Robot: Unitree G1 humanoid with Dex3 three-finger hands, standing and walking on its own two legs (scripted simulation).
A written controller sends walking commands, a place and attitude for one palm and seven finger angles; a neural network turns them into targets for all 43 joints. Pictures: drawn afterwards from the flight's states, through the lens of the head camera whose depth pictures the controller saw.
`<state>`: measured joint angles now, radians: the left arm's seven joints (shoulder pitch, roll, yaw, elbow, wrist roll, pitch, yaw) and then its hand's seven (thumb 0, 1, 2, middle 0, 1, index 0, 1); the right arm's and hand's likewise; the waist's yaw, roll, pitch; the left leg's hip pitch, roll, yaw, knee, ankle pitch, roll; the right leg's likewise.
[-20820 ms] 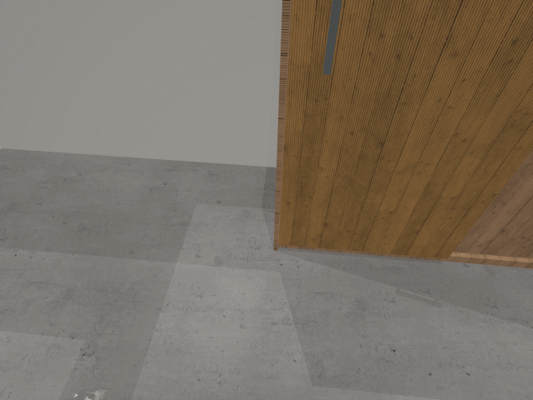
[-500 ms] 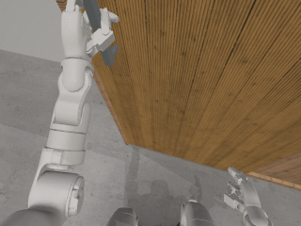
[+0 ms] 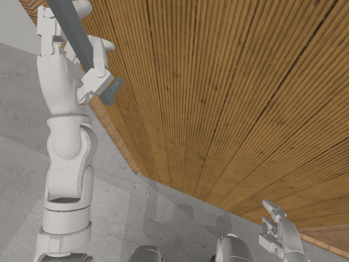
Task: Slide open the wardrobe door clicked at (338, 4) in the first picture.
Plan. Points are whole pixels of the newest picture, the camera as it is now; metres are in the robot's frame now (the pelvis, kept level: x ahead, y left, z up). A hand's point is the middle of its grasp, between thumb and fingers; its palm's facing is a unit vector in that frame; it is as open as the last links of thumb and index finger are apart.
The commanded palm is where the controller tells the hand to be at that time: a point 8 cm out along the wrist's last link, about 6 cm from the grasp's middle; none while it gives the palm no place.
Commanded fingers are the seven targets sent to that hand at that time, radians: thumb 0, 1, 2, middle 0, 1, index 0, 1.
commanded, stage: step sideways, sliding the door along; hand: left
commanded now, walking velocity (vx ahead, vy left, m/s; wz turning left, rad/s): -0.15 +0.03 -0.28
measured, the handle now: (79, 13) +0.38 +0.21 +0.28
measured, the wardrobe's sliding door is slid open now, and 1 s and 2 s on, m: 0.04 0.16 0.33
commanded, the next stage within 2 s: none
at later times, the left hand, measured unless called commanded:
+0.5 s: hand (143, 88) +0.33 +0.12 +0.22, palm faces +0.07 -1.00 +0.02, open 6.9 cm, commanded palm +0.30 +0.11 +0.21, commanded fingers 0.00 0.90 0.90 -0.45 -1.40 -0.45 -1.40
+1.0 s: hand (182, 94) +0.33 +0.07 +0.22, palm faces +0.23 -0.97 -0.03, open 6.4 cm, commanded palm +0.29 +0.05 +0.20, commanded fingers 0.00 0.90 0.90 -0.45 -1.40 -0.45 -1.40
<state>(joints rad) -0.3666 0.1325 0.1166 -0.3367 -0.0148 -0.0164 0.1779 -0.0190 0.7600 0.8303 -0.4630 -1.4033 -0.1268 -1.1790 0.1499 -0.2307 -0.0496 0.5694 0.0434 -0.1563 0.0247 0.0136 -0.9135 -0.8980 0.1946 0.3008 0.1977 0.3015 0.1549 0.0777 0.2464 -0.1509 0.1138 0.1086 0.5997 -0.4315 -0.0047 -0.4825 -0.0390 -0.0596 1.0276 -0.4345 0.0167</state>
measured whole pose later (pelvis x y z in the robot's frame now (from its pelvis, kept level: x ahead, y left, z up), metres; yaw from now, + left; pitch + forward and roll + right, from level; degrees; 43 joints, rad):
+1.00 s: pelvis -0.01 -0.07 +0.00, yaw -9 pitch +1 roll +0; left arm -0.13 0.12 0.16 -0.44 -0.03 -0.09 0.21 -0.02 0.74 0.84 -0.53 -1.44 -0.17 -1.33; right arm 0.00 -0.19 0.03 0.59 0.01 -0.16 0.04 0.01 -0.91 -0.90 0.20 0.30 0.28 0.34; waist 0.10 0.03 0.19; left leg -0.37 0.07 0.04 0.82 -0.57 -0.06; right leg -0.33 0.01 -0.07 0.52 -0.16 -0.06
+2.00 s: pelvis -0.13 -0.23 +0.01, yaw -11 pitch -4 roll -6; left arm -0.55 0.23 0.14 0.03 -0.06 -0.01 0.14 -0.01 0.78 0.83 -0.46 -1.40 -0.22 -1.32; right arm 0.13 -0.17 0.00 0.59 0.04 -0.08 0.02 0.01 -0.91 -0.90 0.20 0.30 0.20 0.30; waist 0.13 0.07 0.22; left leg -0.20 0.26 0.06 0.47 -0.20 -0.10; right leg -0.42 -0.04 -0.06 0.93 -0.36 0.05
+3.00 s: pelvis -0.15 -0.47 +0.01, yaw -9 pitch -3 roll -5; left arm -0.47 0.21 0.21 -0.08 -0.05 -0.03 0.16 -0.01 0.79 0.84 -0.46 -1.40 -0.11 -1.21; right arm 0.13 -0.22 -0.04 0.59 0.04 -0.12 0.04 0.01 -0.91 -0.90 0.20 0.30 0.20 0.30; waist 0.13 0.08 0.25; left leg -0.16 0.24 0.10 0.48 -0.25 -0.09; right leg -0.47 0.00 -0.06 0.99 -0.38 0.03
